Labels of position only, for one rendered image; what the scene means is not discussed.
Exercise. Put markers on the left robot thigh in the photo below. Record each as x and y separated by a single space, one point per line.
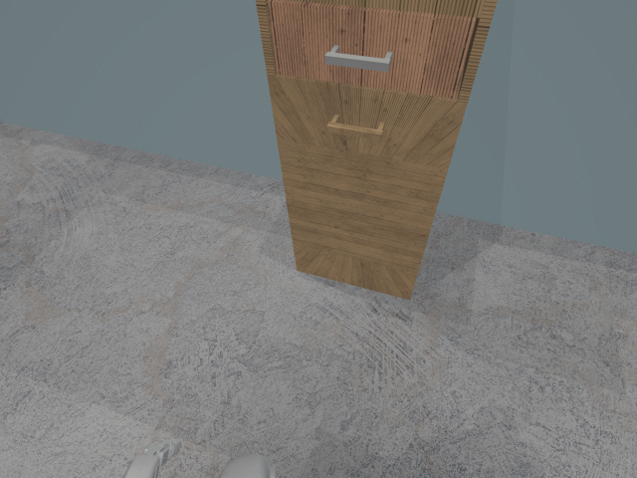
249 466

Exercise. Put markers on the handle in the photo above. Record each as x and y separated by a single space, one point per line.
361 62
353 130

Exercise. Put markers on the drawer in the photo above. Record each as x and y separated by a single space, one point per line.
429 50

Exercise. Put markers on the robot left hand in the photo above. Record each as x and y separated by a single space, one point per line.
155 456

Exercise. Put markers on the cabinet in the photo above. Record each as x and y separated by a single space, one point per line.
361 210

